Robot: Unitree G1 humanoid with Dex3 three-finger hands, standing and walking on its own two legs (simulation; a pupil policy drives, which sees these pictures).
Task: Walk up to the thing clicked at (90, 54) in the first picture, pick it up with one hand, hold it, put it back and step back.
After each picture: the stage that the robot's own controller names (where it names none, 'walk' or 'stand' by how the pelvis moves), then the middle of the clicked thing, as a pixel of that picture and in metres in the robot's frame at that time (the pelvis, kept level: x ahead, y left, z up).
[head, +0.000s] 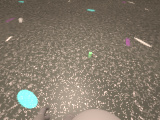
stand; (90, 54) +1.30 -0.02 -0.72
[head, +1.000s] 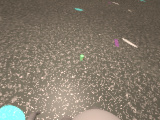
walk; (81, 57) +1.17 +0.06 -0.72
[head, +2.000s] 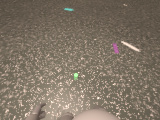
walk; (75, 76) +0.68 +0.15 -0.71
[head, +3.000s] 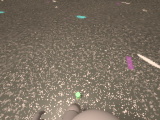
walk; (78, 95) +0.41 +0.17 -0.71
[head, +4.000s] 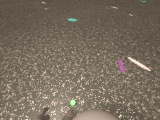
stand; (73, 103) +0.33 +0.16 -0.72
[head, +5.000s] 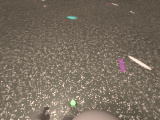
stand; (73, 103) +0.30 +0.15 -0.73
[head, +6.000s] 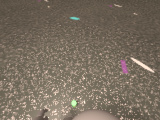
stand; (74, 104) +0.31 +0.14 -0.73
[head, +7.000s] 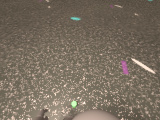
stand; (74, 104) +0.31 +0.14 -0.73
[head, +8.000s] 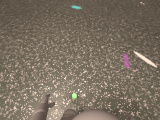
go down; (74, 96) +0.32 +0.14 -0.71
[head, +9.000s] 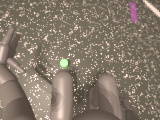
go down; (64, 64) +0.40 +0.18 -0.29
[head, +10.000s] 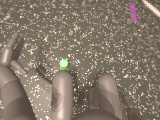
close in; (64, 64) +0.40 +0.19 -0.29
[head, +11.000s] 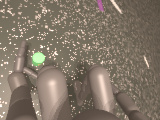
close in; (38, 59) +0.39 +0.23 -0.22
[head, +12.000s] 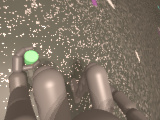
close; (31, 58) +0.39 +0.24 -0.22
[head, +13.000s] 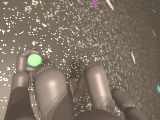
lift; (33, 61) +0.36 +0.22 -0.23
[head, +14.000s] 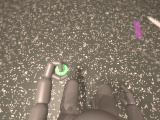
lift; (62, 72) +0.31 +0.19 -0.03
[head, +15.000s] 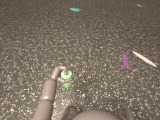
hold; (66, 78) +0.30 +0.16 -0.01
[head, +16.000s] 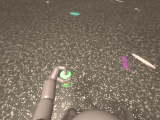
hold; (65, 78) +0.31 +0.17 -0.01
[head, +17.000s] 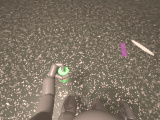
crouch; (64, 74) +0.34 +0.17 -0.06
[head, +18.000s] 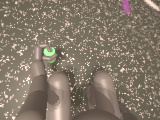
lower; (50, 55) +0.44 +0.22 -0.13
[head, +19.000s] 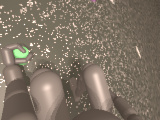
lower; (21, 56) +0.41 +0.27 -0.22
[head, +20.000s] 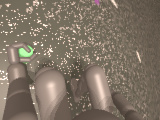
lower; (25, 54) +0.40 +0.27 -0.23
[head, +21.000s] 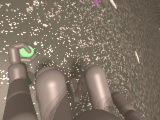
lower; (26, 55) +0.40 +0.27 -0.23
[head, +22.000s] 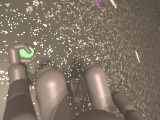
lower; (26, 55) +0.40 +0.27 -0.23
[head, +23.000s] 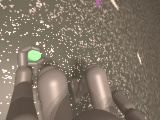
open; (32, 57) +0.39 +0.24 -0.23
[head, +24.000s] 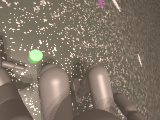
stand; (35, 57) +0.38 +0.24 -0.23
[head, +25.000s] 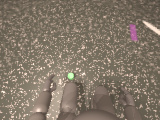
walk; (71, 76) +0.38 +0.17 -0.49
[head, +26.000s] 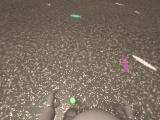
stand; (72, 101) +0.33 +0.15 -0.66
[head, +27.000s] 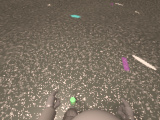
stand; (72, 101) +0.34 +0.16 -0.67
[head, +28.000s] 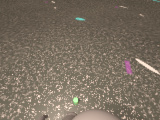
stand; (75, 101) +0.35 +0.14 -0.72
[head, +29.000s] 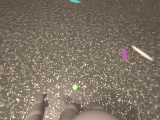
walk; (75, 88) +0.40 +0.11 -0.71
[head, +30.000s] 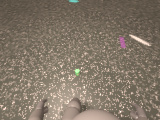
walk; (77, 72) +0.66 +0.19 -0.69
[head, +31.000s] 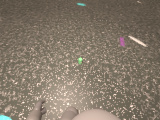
stand; (80, 61) +0.97 +0.15 -0.70
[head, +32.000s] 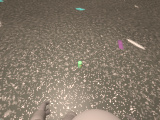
stand; (79, 64) +0.96 +0.16 -0.72
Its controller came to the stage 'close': yes
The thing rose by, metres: 0.71
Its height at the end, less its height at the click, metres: +0.00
